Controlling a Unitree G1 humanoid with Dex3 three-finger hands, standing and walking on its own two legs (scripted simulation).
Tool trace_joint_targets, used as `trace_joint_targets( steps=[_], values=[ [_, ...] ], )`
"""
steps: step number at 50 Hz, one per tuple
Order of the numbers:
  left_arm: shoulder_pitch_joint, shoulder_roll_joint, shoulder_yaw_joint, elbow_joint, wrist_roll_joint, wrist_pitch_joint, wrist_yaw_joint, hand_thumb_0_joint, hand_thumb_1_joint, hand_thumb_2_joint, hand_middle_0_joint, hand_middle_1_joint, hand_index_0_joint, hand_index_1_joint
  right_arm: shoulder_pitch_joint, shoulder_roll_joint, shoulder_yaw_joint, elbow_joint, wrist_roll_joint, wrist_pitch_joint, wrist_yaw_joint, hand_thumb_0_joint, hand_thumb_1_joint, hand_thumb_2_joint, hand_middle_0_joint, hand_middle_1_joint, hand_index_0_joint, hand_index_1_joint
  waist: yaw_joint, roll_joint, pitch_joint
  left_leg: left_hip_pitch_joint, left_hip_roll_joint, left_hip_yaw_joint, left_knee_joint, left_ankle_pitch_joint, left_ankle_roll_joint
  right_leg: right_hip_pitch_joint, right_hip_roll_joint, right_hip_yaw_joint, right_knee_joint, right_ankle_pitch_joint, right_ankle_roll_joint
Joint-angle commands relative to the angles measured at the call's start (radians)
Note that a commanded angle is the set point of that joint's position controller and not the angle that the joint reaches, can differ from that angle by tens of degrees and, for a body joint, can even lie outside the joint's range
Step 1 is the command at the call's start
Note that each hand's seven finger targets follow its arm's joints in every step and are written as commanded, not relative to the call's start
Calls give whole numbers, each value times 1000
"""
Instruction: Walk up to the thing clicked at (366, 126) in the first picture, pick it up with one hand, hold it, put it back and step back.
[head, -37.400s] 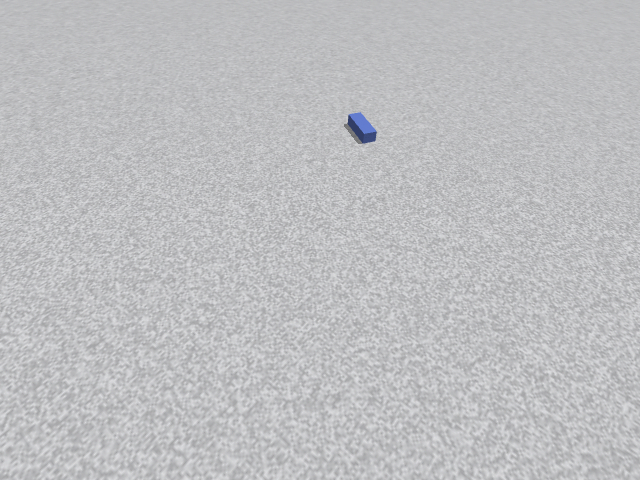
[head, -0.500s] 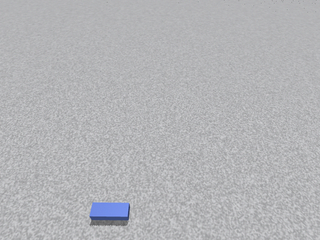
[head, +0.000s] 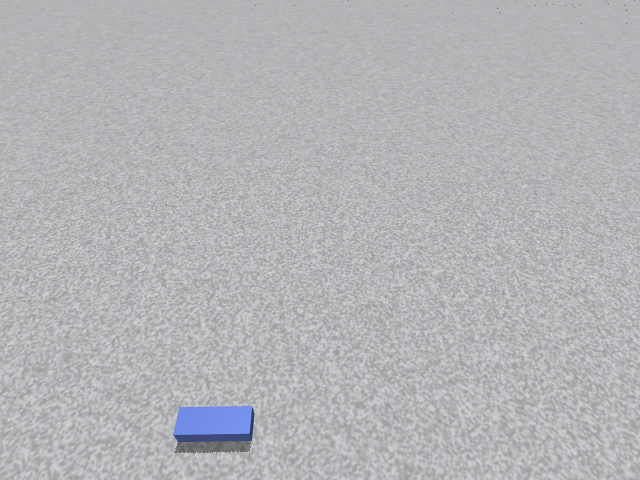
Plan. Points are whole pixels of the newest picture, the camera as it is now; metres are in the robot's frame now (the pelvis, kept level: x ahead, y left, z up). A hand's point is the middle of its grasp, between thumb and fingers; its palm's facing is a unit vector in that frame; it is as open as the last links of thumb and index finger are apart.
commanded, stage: stand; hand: left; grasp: from above
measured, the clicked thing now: (215, 423) +0.45 +0.31 -0.75
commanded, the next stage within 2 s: step back in 1.32 s
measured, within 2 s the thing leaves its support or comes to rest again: neither
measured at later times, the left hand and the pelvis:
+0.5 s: hand out of the picture +0.07 +0.23 -0.16, palm faces +0.00 -0.95 -0.31, open 7.4 cm; pelvis +0.02 +0.00 +0.00, yaw -1 degrees
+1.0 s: hand out of the picture +0.09 +0.23 -0.16, palm faces -0.01 -0.95 -0.31, open 7.4 cm; pelvis +0.02 +0.00 +0.00, yaw -1 degrees
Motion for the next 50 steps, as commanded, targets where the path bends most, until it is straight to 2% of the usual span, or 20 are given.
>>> trace_joint_targets(
  steps=[1,3,5,7,9,12,14,15,16,20,21,24,27,32,36,37,40,42,45,50],
  values=[
    [-46,207,31,-58,1,-25,15,0,900,900,-200,-300,-200,-301,-43,-176,-32,-52,0,-28,-11,0,-900,-900,200,300,200,300,-9,-8,-29,3,84,-92,-97,-29,28,-46,-75,78,-92,-10,-44],
    [-39,203,30,-55,-1,-26,13,0,900,900,-200,-300,-200,-301,-41,-186,-32,-46,0,-30,-11,0,-900,-900,200,300,200,300,-6,2,-32,8,85,-90,-93,-39,31,-46,-75,81,-98,2,-42],
    [-40,202,28,-53,0,-28,13,0,900,900,-200,-300,-200,-301,-52,-190,-31,-48,1,-30,-10,0,-900,-900,200,300,200,300,-5,-4,-45,21,84,-86,-86,3,31,-35,-79,81,-98,38,-41],
    [-55,213,32,-56,-2,-27,12,0,900,900,-200,-300,-200,-301,-40,-187,-27,-41,1,-28,-10,0,-900,-900,200,300,200,300,-8,0,-30,4,82,-87,-97,-29,30,-39,-76,82,-100,15,-41],
    [-45,189,24,-44,-2,-23,11,0,900,900,-200,-300,-200,-301,-36,-169,-22,-34,4,-26,-10,0,-900,-900,200,300,200,300,-8,-12,-25,5,82,-87,-102,-36,30,-48,-71,75,-100,-1,-42],
    [-50,194,23,-46,-1,-22,10,0,900,900,-200,-300,-200,-301,-41,-181,-24,-34,4,-25,-9,0,-900,-900,200,300,200,300,-10,-15,-6,-9,84,-91,-108,-50,29,-56,-67,73,-105,-41,-43],
    [-48,188,22,-44,-3,-18,7,0,900,900,-200,-300,-200,-301,-36,-174,-20,-28,3,-23,-9,0,-900,-900,200,300,200,300,-8,4,-8,-28,81,-91,-120,-104,29,-54,-63,73,-103,-48,-44],
    [-42,184,20,-44,-2,-18,8,0,900,900,-200,-300,-200,-301,-43,-175,-21,-31,3,-23,-8,0,-900,-900,200,300,200,300,-5,-3,-6,-30,80,-90,-117,-92,27,-53,-64,73,-102,-54,-45],
    [-47,196,23,-50,-2,-21,7,0,900,900,-200,-300,-200,-301,-44,-189,-25,-34,2,-27,-9,0,-900,-900,200,300,200,300,-6,9,-29,-9,86,-89,-109,-53,30,-36,-74,80,-97,-4,-46],
    [-54,192,22,-47,-6,-24,7,0,900,900,-200,-300,-200,-301,-38,-176,-20,-27,3,-30,-10,0,-900,-900,200,300,200,300,-12,3,-63,21,87,-81,-100,15,29,-23,-76,79,-89,67,-46],
    [-59,187,20,-48,-6,-24,7,0,900,900,-200,-300,-200,-301,-45,-167,-18,-28,5,-32,-9,0,-900,-900,200,300,200,300,-10,1,-77,40,90,-78,-94,81,27,-23,-75,73,-77,108,-47],
    [-49,172,16,-44,-9,-25,9,0,900,900,-200,-300,-200,-301,-40,-163,-16,-21,7,-31,-11,0,-900,-900,200,300,200,300,-9,-16,-94,66,93,-70,-76,154,29,-13,-75,68,-74,171,-43],
    [-58,173,16,-43,-9,-23,10,0,900,900,-200,-300,-200,-301,-31,-155,-13,-15,7,-29,-12,0,-900,-900,200,300,200,300,-14,-5,-84,45,88,-65,-86,119,27,-7,-74,68,-77,155,-41],
    [-51,180,19,-41,-6,-24,12,0,900,900,-200,-300,-200,-301,-40,-164,-15,-20,6,-29,-13,0,-900,-900,200,300,200,300,-11,-10,-72,54,93,-66,-79,152,29,-10,-77,66,-78,183,-36],
    [-39,153,13,-30,-6,-20,11,0,900,900,-200,-300,-200,-301,-48,-149,-14,-14,5,-25,-13,0,-900,-900,200,300,200,300,-9,-19,-40,40,91,-68,-97,98,23,-36,-67,61,-90,107,-38],
    [-46,175,18,-40,-5,-22,10,0,900,900,-200,-300,-200,-301,-50,-178,-21,-21,3,-28,-14,0,-900,-900,200,300,200,300,-9,-3,-49,45,92,-63,-92,96,24,-28,-73,70,-91,121,-37],
    [-46,169,18,-37,-6,-24,11,0,900,900,-200,-300,-200,-301,-56,-155,-18,-20,6,-30,-11,0,-900,-900,200,300,200,300,-11,-14,-62,59,94,-64,-89,132,22,-26,-70,63,-84,147,-41],
    [-66,192,24,-52,-6,-28,10,0,900,900,-200,-300,-200,-300,-54,-181,-25,-25,4,-33,-13,0,-900,-900,200,300,200,300,-14,6,-78,59,97,-59,-83,134,24,-9,-78,74,-82,166,-43],
    [-75,205,29,-57,-6,-30,10,0,900,900,-200,-300,-200,-300,-61,-188,-28,-32,4,-34,-12,0,-900,-900,200,300,200,300,-17,7,-65,45,96,-61,-91,100,22,-15,-79,77,-89,130,-42],
    [-72,213,29,-62,-7,-32,7,0,900,900,-200,-300,-200,-300,-69,-193,-29,-37,6,-38,-11,0,-900,-900,200,300,200,300,-13,-2,-93,70,104,-64,-84,157,25,0,-83,73,-75,187,-45]
  ],
)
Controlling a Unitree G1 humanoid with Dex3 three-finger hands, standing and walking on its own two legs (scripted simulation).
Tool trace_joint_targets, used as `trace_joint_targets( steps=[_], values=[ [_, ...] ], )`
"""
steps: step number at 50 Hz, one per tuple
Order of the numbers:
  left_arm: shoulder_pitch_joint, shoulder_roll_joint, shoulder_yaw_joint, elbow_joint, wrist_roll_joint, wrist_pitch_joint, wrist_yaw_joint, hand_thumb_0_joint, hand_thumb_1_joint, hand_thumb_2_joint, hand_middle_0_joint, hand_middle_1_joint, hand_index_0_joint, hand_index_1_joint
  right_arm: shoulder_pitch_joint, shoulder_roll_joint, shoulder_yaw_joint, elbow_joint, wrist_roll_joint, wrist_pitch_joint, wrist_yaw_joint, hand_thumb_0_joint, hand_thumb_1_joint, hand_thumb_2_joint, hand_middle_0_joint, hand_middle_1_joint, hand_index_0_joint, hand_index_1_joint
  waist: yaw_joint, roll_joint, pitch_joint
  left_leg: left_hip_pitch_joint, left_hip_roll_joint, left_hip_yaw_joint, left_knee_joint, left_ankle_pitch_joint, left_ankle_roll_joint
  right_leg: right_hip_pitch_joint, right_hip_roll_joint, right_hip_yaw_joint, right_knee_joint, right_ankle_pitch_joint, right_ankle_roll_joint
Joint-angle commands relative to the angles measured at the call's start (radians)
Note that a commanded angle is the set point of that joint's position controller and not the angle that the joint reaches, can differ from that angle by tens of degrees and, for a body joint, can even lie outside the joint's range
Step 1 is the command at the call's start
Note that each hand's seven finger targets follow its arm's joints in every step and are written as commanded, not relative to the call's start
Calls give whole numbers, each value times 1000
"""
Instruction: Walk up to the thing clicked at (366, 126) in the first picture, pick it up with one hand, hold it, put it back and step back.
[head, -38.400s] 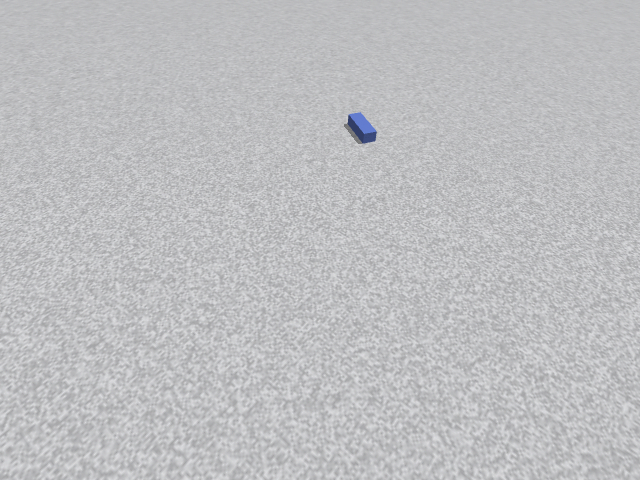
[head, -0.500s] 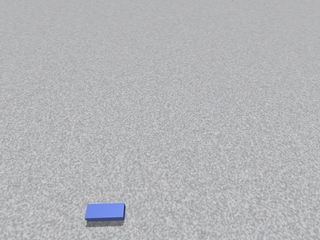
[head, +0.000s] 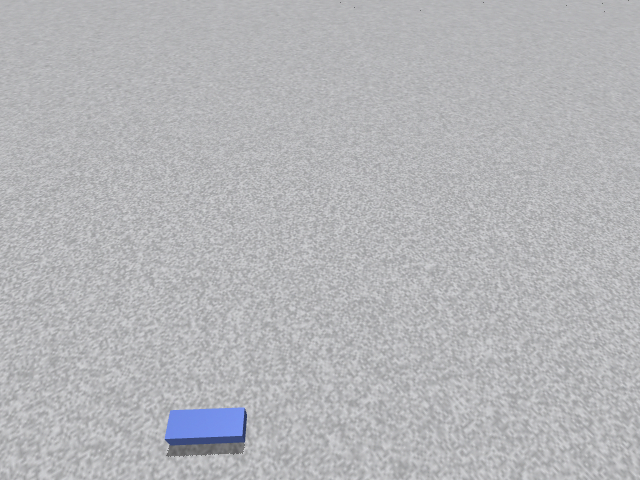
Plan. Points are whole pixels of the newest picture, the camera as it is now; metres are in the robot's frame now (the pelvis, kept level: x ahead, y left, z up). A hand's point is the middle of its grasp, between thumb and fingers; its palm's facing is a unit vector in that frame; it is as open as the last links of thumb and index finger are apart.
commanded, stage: stand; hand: left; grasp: from above
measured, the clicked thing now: (207, 426) +0.42 +0.32 -0.75
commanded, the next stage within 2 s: step back in 0.32 s
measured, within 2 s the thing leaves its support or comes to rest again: neither
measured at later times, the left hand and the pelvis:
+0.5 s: hand out of the picture +0.07 +0.26 -0.17, palm faces -0.01 -0.93 -0.36, open 7.4 cm; pelvis -0.03 +0.00 -0.01, yaw +0 degrees
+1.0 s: hand out of the picture -0.05 +0.28 -0.18, palm faces -0.09 -0.92 -0.39, open 7.4 cm; pelvis -0.14 +0.01 -0.03, yaw -5 degrees
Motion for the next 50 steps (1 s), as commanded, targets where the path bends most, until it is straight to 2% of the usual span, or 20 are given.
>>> trace_joint_targets(
  steps=[1,15,16,19,25,27,28,29,30,31,32,33,36,37,40,43,46,48,49,50],
  values=[
    [-34,207,33,-63,0,-24,14,0,900,900,-200,-300,-200,-300,-28,-198,-38,-52,0,-25,-12,0,-900,-900,200,300,200,300,-6,9,-74,34,94,-79,-57,138,30,-21,-87,60,-50,162,-38],
    [-52,236,30,-76,0,-27,8,0,900,900,-200,-300,-200,-300,-42,-226,-37,-61,-1,-21,-5,0,-900,-900,200,300,200,300,-8,-3,-57,23,96,-85,-64,97,31,-38,-90,65,-72,124,-40],
    [-51,322,68,-98,-19,-14,11,0,900,900,-200,-300,-200,-300,-87,-286,-56,-84,11,-2,0,0,-900,-900,200,300,200,300,-6,-23,56,-51,83,-102,33,214,51,-141,-76,85,4,287,-51],
    [-34,314,73,-135,-20,-8,16,0,900,900,-200,-300,-200,-300,-52,-270,-59,-108,24,10,1,0,-900,-900,200,300,200,300,-14,-36,-45,-24,67,-76,124,235,61,-118,-94,94,38,337,-95],
    [-103,349,85,-231,-1,12,14,0,900,900,-200,-300,-200,-300,-1,-256,-76,-151,14,34,10,0,-900,-900,200,300,200,300,-27,-130,-142,-39,-26,-30,328,-30,56,-195,-201,198,44,276,-197],
    [-134,351,87,-264,6,20,11,0,900,900,-200,-300,-200,-300,44,-257,-84,-159,9,37,15,0,-900,-900,200,300,200,300,-43,-162,-143,-26,-28,-44,356,-99,67,-250,-210,194,75,212,-205],
    [-142,346,86,-277,6,25,11,0,900,900,-200,-300,-200,-300,56,-265,-88,-165,7,37,18,0,-900,-900,200,300,200,300,-50,-154,-140,-19,-8,-65,339,-80,80,-285,-188,171,114,149,-188],
    [-141,325,82,-288,4,30,10,0,900,900,-200,-300,-200,-300,71,-283,-92,-170,4,32,17,0,-900,-900,200,300,200,300,-59,-80,-133,-56,68,-133,215,26,105,-272,-117,113,216,68,-148],
    [-128,276,72,-292,-4,37,13,0,900,900,-200,-300,-200,-300,43,-352,-103,-181,-2,25,18,0,-900,-900,200,300,200,300,-59,130,-100,-117,211,-324,1,142,168,-309,55,33,411,-145,-81],
    [-88,266,77,-284,4,48,19,0,900,900,-200,-300,-200,-300,25,-409,-118,-197,-9,17,15,0,-900,-900,200,300,200,300,-53,217,-120,-142,323,-473,-72,149,240,-313,142,74,628,-407,-68],
    [-54,280,82,-274,10,55,25,0,900,900,-200,-300,-200,-300,19,-426,-126,-211,-18,12,11,0,-900,-900,200,300,200,300,-46,182,-127,-173,350,-518,-88,74,269,-320,145,153,761,-433,-70],
    [-8,284,81,-267,6,58,25,0,900,900,-200,-300,-200,-300,-14,-412,-122,-234,-19,9,5,0,-900,-900,200,300,200,300,-22,181,-114,-159,353,-488,-78,60,276,-360,131,170,827,-407,-75],
    [61,277,84,-245,-12,58,18,0,900,900,-200,-300,-200,-300,-80,-334,-104,-274,-21,1,-7,0,-900,-900,200,300,200,300,29,150,-102,-134,222,-271,19,186,212,-384,122,188,897,-286,-67],
    [78,278,90,-247,-11,58,17,0,900,900,-200,-300,-200,-300,-69,-325,-100,-278,-19,-1,-8,0,-900,-900,200,300,200,300,28,146,-110,-124,209,-258,21,144,207,-377,126,179,894,-260,-56],
    [70,271,95,-281,2,49,11,0,900,900,-200,-300,-200,-300,-13,-317,-100,-290,-18,2,-14,0,-900,-900,200,300,200,300,-3,141,-144,5,236,-266,53,143,249,-391,101,138,760,-297,-13],
    [54,270,97,-305,4,44,5,0,900,900,-200,-300,-200,-300,12,-337,-106,-298,-19,7,-18,0,-900,-900,200,300,200,300,-26,157,-146,38,266,-259,72,159,261,-342,56,107,557,-330,-1],
    [123,269,107,-274,8,37,-3,0,900,900,-200,-300,-200,-300,1,-351,-103,-306,-19,22,-15,0,-900,-900,200,300,200,300,-20,185,-155,-44,235,-231,95,94,224,-210,55,29,317,-271,-14],
    [242,260,112,-225,14,30,-5,0,900,900,-200,-300,-200,-300,-34,-361,-103,-318,-6,32,-11,0,-900,-900,200,300,200,300,33,177,-181,-128,218,-194,146,35,185,-75,62,-12,114,-105,-44],
    [246,285,121,-223,25,26,-3,0,900,900,-200,-300,-200,-300,-33,-329,-93,-318,2,35,-7,0,-900,-900,200,300,200,300,38,119,-155,-225,179,-174,201,-45,134,-39,34,63,72,-96,-69],
    [207,352,138,-252,40,22,-1,0,900,900,-200,-300,-200,-300,-32,-278,-80,-331,9,34,-4,0,-900,-900,200,300,200,300,28,-100,-98,-400,55,-100,354,-212,62,-60,-139,368,-2,-157,-129]
  ],
)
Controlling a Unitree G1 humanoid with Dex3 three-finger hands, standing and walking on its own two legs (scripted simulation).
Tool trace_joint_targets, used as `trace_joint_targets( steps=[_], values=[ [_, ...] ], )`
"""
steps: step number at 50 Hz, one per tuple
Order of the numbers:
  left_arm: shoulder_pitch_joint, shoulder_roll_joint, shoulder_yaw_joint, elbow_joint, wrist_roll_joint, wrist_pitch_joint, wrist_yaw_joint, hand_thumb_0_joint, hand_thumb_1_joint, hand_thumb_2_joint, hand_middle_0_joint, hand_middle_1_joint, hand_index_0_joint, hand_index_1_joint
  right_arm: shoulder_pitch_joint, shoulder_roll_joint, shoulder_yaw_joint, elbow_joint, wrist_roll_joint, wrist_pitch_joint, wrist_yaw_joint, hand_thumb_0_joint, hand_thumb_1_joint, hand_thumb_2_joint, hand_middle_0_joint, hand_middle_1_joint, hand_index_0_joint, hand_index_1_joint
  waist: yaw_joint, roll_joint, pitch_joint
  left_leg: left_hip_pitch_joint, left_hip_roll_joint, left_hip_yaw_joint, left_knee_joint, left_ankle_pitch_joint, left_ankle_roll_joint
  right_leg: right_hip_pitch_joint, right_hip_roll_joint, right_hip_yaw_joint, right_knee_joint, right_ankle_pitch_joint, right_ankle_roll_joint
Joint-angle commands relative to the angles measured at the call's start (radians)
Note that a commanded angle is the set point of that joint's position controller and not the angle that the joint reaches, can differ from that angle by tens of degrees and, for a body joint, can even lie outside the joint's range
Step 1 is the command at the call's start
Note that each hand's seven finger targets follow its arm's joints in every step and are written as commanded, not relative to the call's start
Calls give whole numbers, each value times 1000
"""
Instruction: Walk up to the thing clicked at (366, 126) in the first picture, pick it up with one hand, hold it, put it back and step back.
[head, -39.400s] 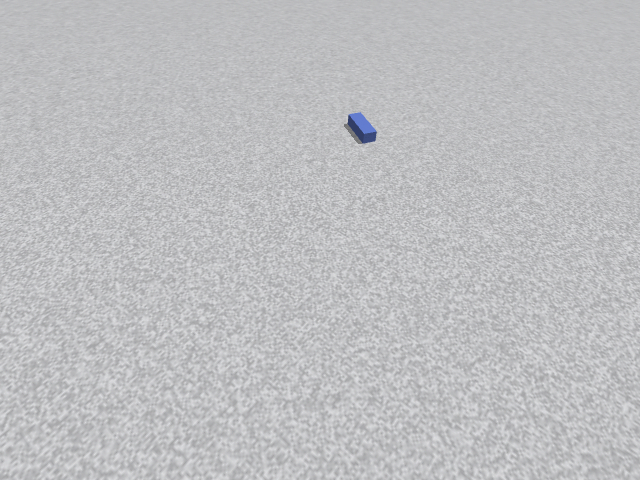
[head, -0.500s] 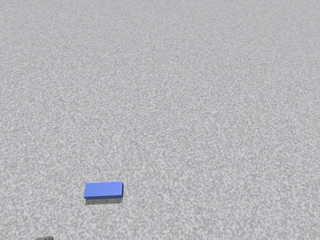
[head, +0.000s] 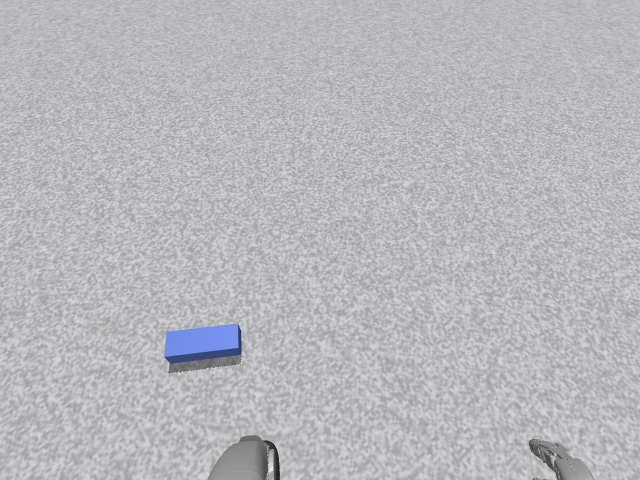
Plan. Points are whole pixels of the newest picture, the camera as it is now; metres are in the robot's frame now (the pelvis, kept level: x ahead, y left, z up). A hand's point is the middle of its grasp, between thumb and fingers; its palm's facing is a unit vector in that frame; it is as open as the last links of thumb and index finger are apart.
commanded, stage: step back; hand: left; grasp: from above
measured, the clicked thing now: (204, 343) +0.53 +0.36 -0.72
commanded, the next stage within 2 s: none
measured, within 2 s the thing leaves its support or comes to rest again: neither
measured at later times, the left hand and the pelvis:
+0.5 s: hand out of the picture -0.01 +0.26 -0.13, palm faces +0.08 -0.94 -0.33, open 7.4 cm; pelvis -0.12 -0.01 +0.02, yaw +4 degrees
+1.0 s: hand out of the picture -0.19 +0.22 -0.11, palm faces +0.05 -0.89 -0.45, open 7.4 cm; pelvis -0.27 -0.06 +0.02, yaw +3 degrees
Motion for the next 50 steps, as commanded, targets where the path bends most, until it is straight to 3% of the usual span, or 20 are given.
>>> trace_joint_targets(
  steps=[1,2,5,10,14,16,17,18,19,20,24,31,35,37,38,39,40,44,46,50],
  values=[
    [59,387,94,-101,29,-23,14,0,900,900,-200,-300,-200,-300,-46,-178,-61,-78,22,-9,-24,0,-900,-900,200,300,200,300,71,-337,-150,-36,-188,-103,278,-449,-12,-178,-401,545,-451,-22,-251],
    [-47,398,94,-148,33,-27,20,0,900,900,-200,-300,-200,-300,-22,-217,-80,-62,6,-8,-36,0,-900,-900,200,300,200,300,41,-331,-78,27,-144,-202,451,-451,-20,-333,-463,610,-477,-22,-315],
    [-137,237,58,-176,19,-44,27,0,900,900,-200,-300,-200,-300,93,-185,-61,-7,28,-9,-24,0,-900,-900,200,300,200,300,-56,-146,-87,-5,-236,-236,507,-299,-4,-160,-228,187,-329,411,-149],
    [29,207,60,-184,14,-37,38,0,900,900,-200,-300,-200,-300,71,-175,-29,-44,32,-31,-39,0,-900,-900,200,300,200,300,49,-185,-226,-104,-198,-176,319,-337,-37,223,-242,185,-187,662,-196],
    [26,216,56,-205,-1,-20,41,0,900,900,-200,-300,-200,-300,115,-154,-32,-53,16,-44,-41,0,-900,-900,200,300,200,300,38,-251,-283,25,-119,-125,-46,-312,-8,280,-287,205,-87,751,-191],
    [4,225,47,-216,-14,-6,34,0,900,900,-200,-300,-200,-300,166,-149,-41,-31,9,-51,-36,0,-900,-900,200,300,200,300,8,-193,-297,185,-121,-87,-309,-9,3,204,-230,136,-4,686,-133],
    [1,200,36,-229,-16,-2,30,0,900,900,-200,-300,-200,-300,162,-193,-58,-36,-2,-52,-36,0,-900,-900,200,300,200,300,15,-129,-306,301,-50,-182,-279,172,27,64,-184,119,17,522,-85],
    [13,169,30,-240,-19,-2,27,0,900,900,-200,-300,-200,-300,142,-265,-77,-49,-11,-52,-33,0,-900,-900,200,300,200,300,30,57,-323,408,122,-395,-259,362,93,-110,-75,44,123,261,-41],
    [-52,180,37,-250,-19,-2,36,0,900,900,-200,-300,-200,-300,109,-342,-88,-63,-9,-45,-23,0,-900,-900,200,300,200,300,-8,197,-272,333,250,-518,-274,454,233,-209,34,19,270,-187,-14],
    [-91,200,51,-245,-6,-1,47,0,900,900,-200,-300,-200,-300,125,-346,-94,-70,-12,-46,-27,0,-900,-900,200,300,200,300,-51,200,-241,231,304,-603,-294,398,302,-182,28,112,419,-253,-6],
    [12,191,49,-191,-21,-2,36,0,900,900,-200,-300,-200,-300,16,-222,-59,-99,-8,-46,-37,0,-900,-900,200,300,200,300,39,83,-193,256,125,-281,-239,404,196,-259,73,157,589,-85,-14],
    [13,178,43,-194,-9,-24,36,0,900,900,-200,-300,-200,-300,70,-226,-73,-116,-4,-32,-32,0,-900,-900,200,300,200,300,-21,157,-245,400,160,-288,-175,343,242,-201,-12,87,218,-95,43],
    [94,176,50,-131,-2,-37,28,0,900,900,-200,-300,-200,-300,37,-251,-80,-131,-4,-8,-19,0,-900,-900,200,300,200,300,1,181,-306,314,118,-269,-120,193,186,1,-22,-12,-171,85,15],
    [136,215,60,-108,14,-46,27,0,900,900,-200,-300,-200,-300,13,-229,-75,-136,14,1,-15,0,-900,-900,200,300,200,300,29,108,-321,154,51,-246,-57,19,102,129,-45,30,-263,202,-29],
    [139,272,76,-118,27,-49,25,0,900,900,-200,-300,-200,-300,4,-192,-65,-153,19,0,-13,0,-900,-900,200,300,200,300,37,-74,-276,-26,-72,-211,79,-181,40,128,-200,290,-297,132,-86],
    [41,381,98,-154,22,-39,22,0,900,900,-200,-300,-200,-300,-23,-166,-65,-161,20,1,-27,0,-900,-900,200,300,200,300,64,-303,-205,-34,-210,-153,335,-438,-11,-117,-415,500,-409,74,-253],
    [-66,405,100,-204,23,-43,30,0,900,900,-200,-300,-200,-300,8,-215,-84,-148,16,8,-34,0,-900,-900,200,300,200,300,38,-333,-125,43,-140,-243,512,-454,-21,-321,-502,600,-462,49,-308],
    [-161,233,65,-215,20,-44,36,0,900,900,-200,-300,-200,-300,126,-180,-63,-71,24,-4,-26,0,-900,-900,200,300,200,300,-39,-165,-139,-14,-241,-238,545,-293,-19,-121,-228,145,-285,343,-146],
    [-68,226,62,-212,25,-44,38,0,900,900,-200,-300,-200,-300,113,-185,-53,-76,19,-12,-31,0,-900,-900,200,300,200,300,24,-167,-171,-39,-232,-217,492,-313,-36,-8,-228,159,-238,426,-164],
    [4,224,63,-205,21,-30,53,0,900,900,-200,-300,-200,-300,104,-155,-43,-91,9,-26,-36,0,-900,-900,200,300,200,300,69,-239,-255,-63,-166,-159,209,-403,-47,258,-292,174,-155,634,-201]
  ],
)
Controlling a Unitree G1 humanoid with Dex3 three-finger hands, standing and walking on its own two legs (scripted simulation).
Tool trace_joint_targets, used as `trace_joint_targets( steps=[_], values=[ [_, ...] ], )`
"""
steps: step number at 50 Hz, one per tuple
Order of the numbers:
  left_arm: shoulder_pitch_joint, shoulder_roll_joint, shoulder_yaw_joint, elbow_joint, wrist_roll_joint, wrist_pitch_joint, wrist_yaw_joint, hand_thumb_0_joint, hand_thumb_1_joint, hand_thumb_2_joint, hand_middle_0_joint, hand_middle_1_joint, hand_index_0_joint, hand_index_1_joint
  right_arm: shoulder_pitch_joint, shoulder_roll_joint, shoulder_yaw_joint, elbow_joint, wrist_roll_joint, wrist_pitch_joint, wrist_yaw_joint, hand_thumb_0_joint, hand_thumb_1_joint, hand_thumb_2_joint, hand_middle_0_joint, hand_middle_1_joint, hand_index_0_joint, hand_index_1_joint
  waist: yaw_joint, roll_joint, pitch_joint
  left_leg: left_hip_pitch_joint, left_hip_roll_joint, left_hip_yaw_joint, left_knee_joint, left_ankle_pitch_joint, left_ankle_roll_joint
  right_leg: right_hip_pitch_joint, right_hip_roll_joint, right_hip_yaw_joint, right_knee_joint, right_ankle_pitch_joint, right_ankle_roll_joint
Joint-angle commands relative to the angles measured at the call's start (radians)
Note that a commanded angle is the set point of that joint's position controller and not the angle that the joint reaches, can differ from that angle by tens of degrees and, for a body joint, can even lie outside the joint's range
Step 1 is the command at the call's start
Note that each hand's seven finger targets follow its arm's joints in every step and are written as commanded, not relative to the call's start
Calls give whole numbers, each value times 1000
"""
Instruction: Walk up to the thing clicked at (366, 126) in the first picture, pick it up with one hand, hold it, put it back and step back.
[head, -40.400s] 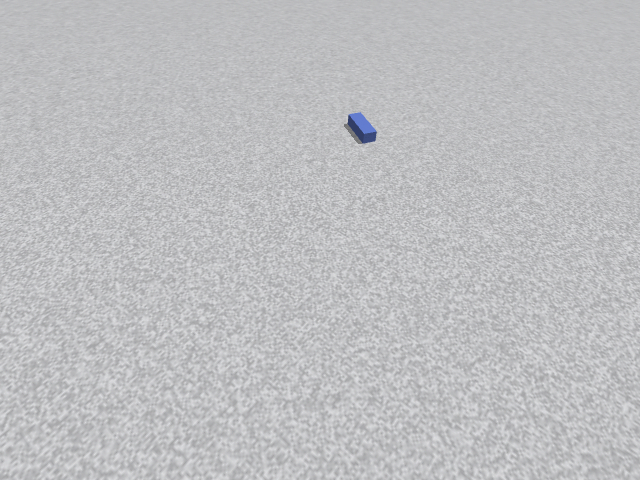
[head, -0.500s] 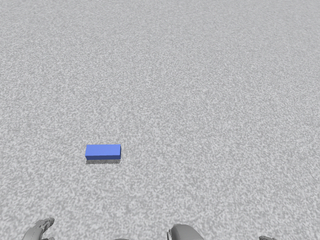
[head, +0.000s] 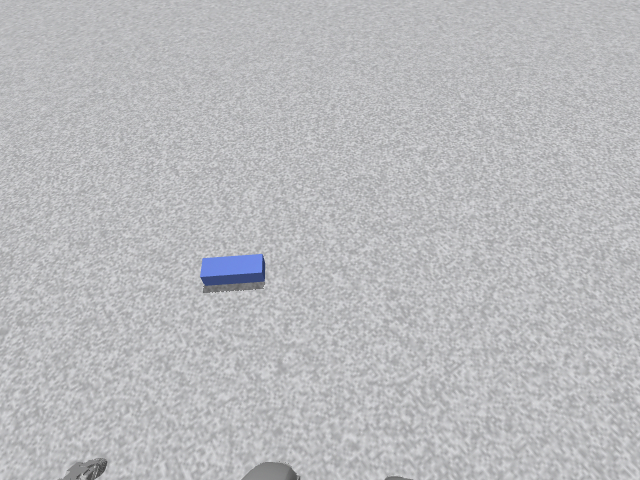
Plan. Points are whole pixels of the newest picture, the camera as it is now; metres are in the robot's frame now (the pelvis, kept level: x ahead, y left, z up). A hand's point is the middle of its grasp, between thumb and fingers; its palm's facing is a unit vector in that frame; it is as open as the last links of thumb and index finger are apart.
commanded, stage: step back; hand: left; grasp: from above
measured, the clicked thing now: (233, 269) +0.83 +0.37 -0.73
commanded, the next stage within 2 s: stand in 1.64 s
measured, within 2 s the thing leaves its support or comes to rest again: neither
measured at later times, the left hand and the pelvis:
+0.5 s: hand out of the picture -0.10 +0.26 -0.16, palm faces +0.00 -0.91 -0.41, open 7.4 cm; pelvis -0.18 -0.01 -0.01, yaw +0 degrees
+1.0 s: hand out of the picture -0.19 +0.28 -0.15, palm faces +0.07 -0.93 -0.36, open 7.4 cm; pelvis -0.24 -0.01 +0.00, yaw +3 degrees
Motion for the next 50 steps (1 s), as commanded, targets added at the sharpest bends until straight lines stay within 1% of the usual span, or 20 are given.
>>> trace_joint_targets(
  steps=[1,5,6,7,8,9,12,18,22,24,25,26,30,35,38,40,41,42,45,50],
  values=[
    [12,248,64,-94,-2,-20,33,0,900,900,-200,-300,-200,-300,-26,-121,-37,-91,-14,-47,-15,0,-900,-900,200,300,200,300,52,-259,-219,-70,60,63,-274,-60,-5,367,-238,201,-62,505,-195],
    [-52,259,44,-118,-23,5,23,0,900,900,-200,-300,-200,-300,93,-149,-63,-34,-25,-48,-11,0,-900,-900,200,300,200,300,-17,-199,-254,198,83,106,-683,332,38,203,-171,143,72,394,-104],
    [-29,220,33,-129,-27,8,20,0,900,900,-200,-300,-200,-300,79,-208,-79,-43,-42,-47,-10,0,-900,-900,200,300,200,300,-3,-50,-257,293,223,-93,-681,446,86,26,-97,99,155,179,-53],
    [-49,192,26,-130,-36,8,23,0,900,900,-200,-300,-200,-300,23,-291,-90,-64,-49,-40,0,0,-900,-900,200,300,200,300,-6,192,-211,297,405,-326,-722,548,196,-175,74,-26,320,-291,-11],
    [-132,237,51,-137,-24,7,40,0,900,900,-200,-300,-200,-300,3,-358,-100,-84,-47,-40,6,0,-900,-900,200,300,200,300,-73,245,-179,93,505,-423,-752,543,327,-88,87,83,501,-444,5],
    [-134,259,55,-119,-21,8,39,0,900,900,-200,-300,-200,-300,-45,-310,-94,-85,-46,-45,1,0,-900,-900,200,300,200,300,-50,188,-124,43,500,-396,-753,535,335,-67,69,136,579,-401,2],
    [-16,229,49,-58,-42,8,25,0,900,900,-200,-300,-200,-300,-132,-194,-56,-111,-46,-47,-9,0,-900,-900,200,300,200,300,29,81,-128,142,313,-76,-639,687,226,-145,133,157,702,-247,-9],
    [-6,199,29,-54,-29,-29,26,0,900,900,-200,-300,-200,-300,-74,-169,-58,-107,-34,-26,-1,0,-900,-900,200,300,200,300,-29,149,-183,346,325,-47,-545,707,262,-83,42,51,219,-263,44],
    [90,200,33,27,-14,-59,25,0,900,900,-200,-300,-200,-300,-91,-207,-63,-95,-18,0,13,0,-900,-900,200,300,200,300,-9,132,-275,286,283,-21,-441,522,191,158,72,-54,-256,5,14],
    [118,296,58,46,6,-69,24,0,900,900,-200,-300,-200,-300,-104,-122,-38,-111,-10,-1,16,0,-900,-900,200,300,200,300,16,-118,-235,-61,134,11,-276,112,92,284,-121,307,-255,-38,-60],
    [35,403,83,10,7,-59,22,0,900,900,-200,-300,-200,-300,-155,-124,-44,-130,-15,2,3,0,-900,-900,200,300,200,300,53,-268,-170,-76,41,17,-97,-108,36,19,-358,528,-336,-143,-236],
    [-53,428,87,-27,7,-62,27,0,900,900,-200,-300,-200,-300,-151,-176,-69,-117,-16,9,-3,0,-900,-900,200,300,200,300,38,-277,-75,-6,85,-68,64,-107,20,-187,-426,618,-384,-207,-288],
    [-90,271,59,-15,3,-70,25,0,900,900,-200,-300,-200,-300,-61,-147,-51,-45,-4,-13,11,0,-900,-900,200,300,200,300,-19,-130,-81,-58,8,-42,84,62,11,8,-176,204,-230,-12,-154],
    [26,283,72,10,19,-75,8,0,900,900,-200,-300,-200,-300,-96,-137,-42,-46,-27,-51,23,0,-900,-900,200,300,200,300,72,-252,-129,-105,84,51,-316,-45,-5,253,-194,261,-258,-391,-164],
    [-14,298,61,10,6,-54,-8,0,900,900,-200,-300,-200,-300,-5,-125,-52,7,-31,-79,26,0,-900,-900,200,300,200,300,19,-241,-137,196,74,139,-701,57,22,107,-181,183,-169,-287,-140],
    [44,202,22,7,-4,-46,-11,0,900,900,-200,-300,-200,-300,51,-173,-77,41,-46,-92,16,0,-900,-900,200,300,200,300,2,2,-162,439,183,-103,-776,67,67,-129,-67,59,95,-196,-56],
    [-12,157,6,-5,-23,-50,-12,0,900,900,-200,-300,-200,-300,24,-249,-79,24,-54,-95,13,0,-900,-900,200,300,200,300,-18,174,-123,355,392,-441,-876,-225,159,-285,42,-43,195,-281,-1],
    [-114,268,41,4,-8,-52,-7,0,900,900,-200,-300,-200,-300,-4,-313,-89,19,-45,-93,16,0,-900,-900,200,300,200,300,-55,111,-35,87,462,-506,-915,-422,259,-173,-26,56,263,-311,-3],
    [-5,227,28,47,-26,-66,-32,0,900,900,-200,-300,-200,-300,-123,-182,-54,-5,-49,-102,19,0,-900,-900,200,300,200,300,22,113,0,105,305,-171,-822,-138,179,-62,-22,30,151,-186,-15],
    [34,207,31,102,-14,-89,-18,0,900,900,-200,-300,-200,-300,-63,-166,-51,13,-29,-78,27,0,-900,-900,200,300,200,300,15,113,-95,53,230,-38,-645,-10,116,234,52,-52,-198,-32,-11]
  ],
)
